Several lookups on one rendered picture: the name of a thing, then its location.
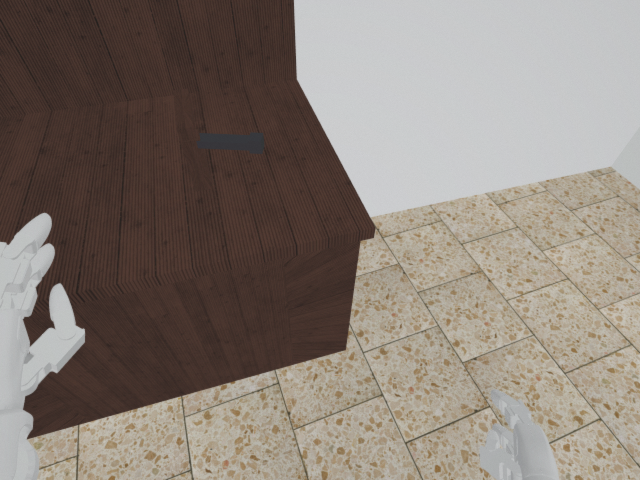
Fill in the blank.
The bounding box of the right robot hand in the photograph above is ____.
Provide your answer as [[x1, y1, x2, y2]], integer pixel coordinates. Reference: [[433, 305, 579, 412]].
[[479, 389, 559, 480]]

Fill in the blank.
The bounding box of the left robot hand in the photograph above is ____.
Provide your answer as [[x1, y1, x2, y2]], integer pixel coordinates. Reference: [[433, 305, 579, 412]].
[[0, 213, 85, 410]]

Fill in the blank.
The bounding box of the counter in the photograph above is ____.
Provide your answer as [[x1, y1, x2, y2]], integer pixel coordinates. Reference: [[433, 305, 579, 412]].
[[0, 0, 376, 439]]

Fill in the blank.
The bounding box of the tap lever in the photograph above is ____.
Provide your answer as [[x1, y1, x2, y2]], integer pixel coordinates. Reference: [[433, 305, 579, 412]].
[[196, 132, 265, 154]]

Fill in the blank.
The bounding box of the left robot forearm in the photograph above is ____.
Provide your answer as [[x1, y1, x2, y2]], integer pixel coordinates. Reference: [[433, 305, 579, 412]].
[[0, 409, 39, 480]]

